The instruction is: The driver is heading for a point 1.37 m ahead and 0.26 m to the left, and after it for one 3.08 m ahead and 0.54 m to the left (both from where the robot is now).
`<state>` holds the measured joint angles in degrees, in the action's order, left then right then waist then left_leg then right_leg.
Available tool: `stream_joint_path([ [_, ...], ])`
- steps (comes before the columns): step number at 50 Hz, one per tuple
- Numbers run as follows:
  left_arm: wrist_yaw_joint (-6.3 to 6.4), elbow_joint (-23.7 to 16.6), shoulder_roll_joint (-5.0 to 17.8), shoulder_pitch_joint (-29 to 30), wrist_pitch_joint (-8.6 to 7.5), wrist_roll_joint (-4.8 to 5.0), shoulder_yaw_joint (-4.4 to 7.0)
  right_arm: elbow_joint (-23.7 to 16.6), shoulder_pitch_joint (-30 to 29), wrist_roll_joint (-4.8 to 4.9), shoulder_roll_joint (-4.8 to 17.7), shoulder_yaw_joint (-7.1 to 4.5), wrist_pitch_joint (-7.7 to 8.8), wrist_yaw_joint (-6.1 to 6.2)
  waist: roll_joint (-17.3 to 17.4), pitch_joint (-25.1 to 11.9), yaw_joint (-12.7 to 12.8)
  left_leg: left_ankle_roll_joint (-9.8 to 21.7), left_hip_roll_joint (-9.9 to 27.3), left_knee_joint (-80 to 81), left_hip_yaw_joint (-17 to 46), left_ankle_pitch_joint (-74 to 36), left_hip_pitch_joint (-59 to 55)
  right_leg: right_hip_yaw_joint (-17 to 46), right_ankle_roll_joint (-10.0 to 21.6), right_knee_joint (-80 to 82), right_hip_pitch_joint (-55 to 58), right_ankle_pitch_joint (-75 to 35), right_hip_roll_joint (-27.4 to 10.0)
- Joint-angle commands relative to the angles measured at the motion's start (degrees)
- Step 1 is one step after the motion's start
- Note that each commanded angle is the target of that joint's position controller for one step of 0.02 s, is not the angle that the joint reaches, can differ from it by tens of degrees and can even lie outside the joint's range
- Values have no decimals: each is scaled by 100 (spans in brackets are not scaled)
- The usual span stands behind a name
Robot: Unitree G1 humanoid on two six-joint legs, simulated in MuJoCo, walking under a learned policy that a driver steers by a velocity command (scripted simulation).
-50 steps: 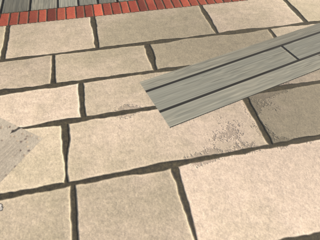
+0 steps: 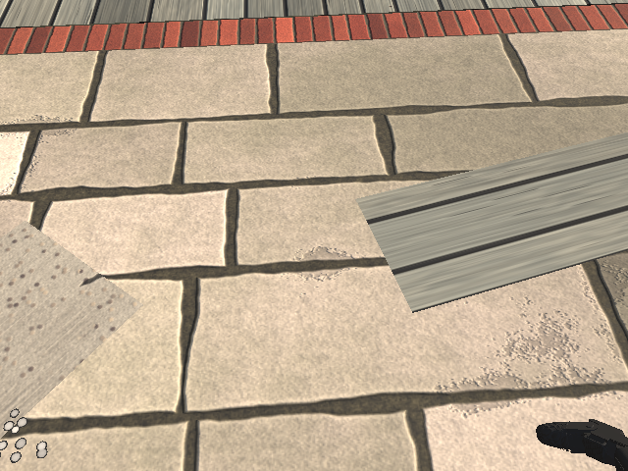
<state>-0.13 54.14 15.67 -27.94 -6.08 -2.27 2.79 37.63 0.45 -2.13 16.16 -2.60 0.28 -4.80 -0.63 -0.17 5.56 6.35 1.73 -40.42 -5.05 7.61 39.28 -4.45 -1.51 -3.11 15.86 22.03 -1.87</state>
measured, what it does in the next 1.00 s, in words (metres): walks ahead, turning left: left foot, then right foot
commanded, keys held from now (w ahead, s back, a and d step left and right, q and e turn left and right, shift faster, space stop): w+q+shift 0.28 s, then w+shift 0.48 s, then w+e+shift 0.22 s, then e+shift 0.02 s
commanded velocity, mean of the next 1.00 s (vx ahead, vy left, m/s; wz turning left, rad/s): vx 0.98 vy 0.00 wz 0.32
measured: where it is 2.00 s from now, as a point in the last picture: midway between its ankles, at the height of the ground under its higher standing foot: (214, 167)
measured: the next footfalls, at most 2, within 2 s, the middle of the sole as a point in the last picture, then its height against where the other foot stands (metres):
left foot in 0.04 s outside the picture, level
right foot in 0.50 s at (323, 362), level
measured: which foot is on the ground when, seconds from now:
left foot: up 0.00-0.02, down 0.04-0.52, up 0.54-0.92, down 0.94-1.00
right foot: down 0.00-0.04, up 0.06-0.48, down 0.50-0.94, up 0.96-1.00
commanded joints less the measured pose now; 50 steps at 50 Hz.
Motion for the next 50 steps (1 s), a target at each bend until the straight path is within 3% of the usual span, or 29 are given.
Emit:
stream_joint_path([
  [1, 88, -136, 1073, 3, 29, -66, 187, -310, 202, -14, 445, -107, 85, 93, -875, 49, -694, 454, -739, -138, -698, 825, -1498, -542, 729, -2045, -787, -7560, -1346],
  [2, 127, -198, 1244, 142, 105, -37, 234, 73, 1493, 5, 644, -215, 122, 146, -852, -596, -1319, 610, -992, 117, -680, 918, -2950, -647, 652, -3614, -1279, -8020, -1303],
  [3, 155, -352, 1235, 329, 94, -31, 224, 453, 2657, -38, 1072, -400, 149, 223, -446, -1154, -1859, 767, -651, 357, 186, 1294, -4772, -587, 546, -5486, -2714, -6671, -1113],
  [4, -26, -767, 397, 322, -7, 54, 29, 548, 2583, -49, 1720, -556, 131, 302, 1403, -1390, -1259, 1364, 874, 1368, 3375, 3365, -6161, -358, 238, -7630, -5232, -924, -24],
  [5, -61, -1010, 646, 876, -162, 43, 58, 503, 2568, 104, 1752, -574, 122, 272, 1076, -1792, -1333, 1516, 1274, 2452, 5511, 3500, -6225, 837, 346, -8354, -5959, -43, 335],
  [6, -56, -1251, 753, 1511, -231, 40, 64, 602, 2420, 86, 1631, -569, 132, 304, 658, -937, -1273, 1355, 1159, 2521, 4883, 2647, -5786, 1007, 414, -8396, -6493, -533, -4],
  [8, -46, -1282, 562, 1548, -254, -45, -43, 663, 2103, 124, 1234, -489, 196, 393, -173, -180, -810, 1155, 805, 2660, 3706, 1457, -4115, 924, 362, -7450, -5879, -837, -420],
  [11, -86, -1392, 456, 1454, 94, -228, -80, 641, 1875, 213, 796, -320, 325, 417, 0, 250, -351, 1254, 317, 2955, 3035, 1119, -2746, 867, 47, -6717, -5399, -359, -581],
  [15, -182, -2011, 333, 2876, 204, -119, -196, 682, 2207, 219, 825, -307, 464, 411, 96, 893, -637, 1103, -63, 3474, 2573, 100, -1948, 377, -206, -4775, -5359, -1660, -435],
  [18, -278, -2107, 140, 3259, 131, -46, -289, 857, 2663, 312, 765, -301, 540, 394, 225, 648, -961, 733, -59, 3535, 2255, -1761, -2324, 126, 33, -3450, -4485, -3212, -133],
  [21, -217, -2185, 306, 3421, 125, -4, -249, 1011, 2802, 323, 920, -302, 576, 458, 265, 427, -1030, 493, 167, 3246, 2105, -3429, -3552, 73, 351, -2731, -4176, -3286, 109],
  [23, -100, -2024, 659, 2723, 125, 17, -99, 1069, 2782, 208, 1221, -344, 565, 528, 528, -170, -648, 270, 346, 2129, 2090, -5445, -4332, 77, 525, -2653, -3400, -2431, 481],
  [24, -2, -1804, 935, 1877, 131, 97, 26, 1094, 2677, 80, 1385, -376, 531, 543, 644, -646, -190, 198, 413, 1076, 2053, -5951, -4409, 141, 627, -2744, -2626, -1845, 544],
  [25, 118, -1472, 1123, 650, 156, 117, 132, 1065, 2325, -4, 1364, -374, 497, 546, 563, -1069, 523, 162, 257, -391, 1853, -5474, -3827, 201, 717, -2703, -1419, -1535, 290],
  [26, 244, -1290, 1481, -472, 166, -24, 256, 930, 2264, -66, 794, -233, 531, 553, -92, -1718, 835, 176, -82, -2544, 1542, -3351, -2720, 1347, 860, -3074, -104, 281, -759],
  [27, 142, -1232, 1828, -70, 151, -92, 357, 717, 3169, 374, 166, -75, 559, 459, -2524, -2414, -108, -165, -1176, -4510, 1234, 1531, -777, 5229, 1795, -1717, 1003, 1166, -2247],
  [28, -1, -1366, 1224, 535, 169, -39, 314, 846, 2707, 200, 591, -44, 545, 529, -1118, -1703, -21, 8, -664, -4596, 1336, 1294, -32, 5371, 1808, -1371, 493, 1585, -1917],
  [30, -53, -1162, 568, 850, 101, -49, 179, 645, 1618, 87, 614, -23, 522, 439, 330, -412, -124, 40, -236, -4001, 1296, 820, 25, 3687, 1653, -1245, -1104, 486, -1533],
  [33, -30, -685, 311, 562, -28, -5, 57, 359, 1294, -51, 255, 100, 365, 272, -92, 162, -538, -29, 22, -3358, 1371, 1042, -8, 2656, 1410, -861, -2147, -244, -1095],
  [35, -45, -553, 435, 488, -121, 113, 66, 143, 920, -89, 204, 170, 308, 217, -180, 483, -669, -142, 189, -2777, 1275, 916, 354, 2180, 1367, -425, -2442, -405, -1022],
  [38, -87, -543, 622, 612, -198, 165, 94, -292, -14, -98, 277, 283, 367, 116, -131, 833, -697, -265, 401, -967, 695, -330, -1, 1134, 1251, 127, -3003, -1541, -632],
  [40, -107, -446, 680, 309, -239, 279, 100, -421, -496, -26, 84, 387, 428, 16, -56, 860, -507, -236, 231, 60, 225, -1319, -1230, 955, 1217, 566, -3486, -2513, -540],
  [43, -97, -332, 1100, 95, -204, 286, 174, -387, -524, -6, 375, 300, 435, 117, -74, 620, -543, -178, -47, 648, 145, -1376, -1628, 922, 1158, 102, -2323, -4642, -726],
  [45, -38, -244, 1400, -37, -119, 209, 224, -160, 291, -73, 714, 144, 458, 276, -351, -203, -945, -84, -408, 766, 195, -477, -2638, 920, 974, -1481, -1646, -6445, -780],
  [46, 3, -234, 1478, 62, -46, 168, 242, 183, 1387, -78, 876, 38, 463, 371, -403, -742, -1487, -80, -436, 851, 222, -155, -3820, 861, 886, -2892, -1972, -6239, -642],
  [47, 7, -311, 1223, 138, -32, 131, 187, 430, 2377, -159, 1243, -114, 469, 496, -296, -1263, -1887, -60, 301, 646, 831, 562, -5204, 831, 837, -4556, -3078, -4834, -363],
  [48, -3, -548, 193, -234, -47, 161, -5, 494, 2877, -344, 1729, -239, 510, 572, 1262, -2039, -1499, 13, 2073, 970, 3034, 2221, -6390, 736, 819, -6793, -4520, 47, 228],
  [49, -8, -711, 332, -578, -21, 470, 4, 430, 2671, -240, 1744, -276, 444, 515, 1874, -2791, -1227, 424, 2677, 2306, 5433, 3022, -6523, 1014, 842, -7947, -5339, 361, 482],
  [50, 54, -737, 677, 225, 63, 369, 85, 360, 1972, -176, 1175, -196, 454, 498, 886, -1496, -1109, 336, 2308, 2356, 4346, 2246, -5613, 925, 815, -7941, -5817, -314, 40],
])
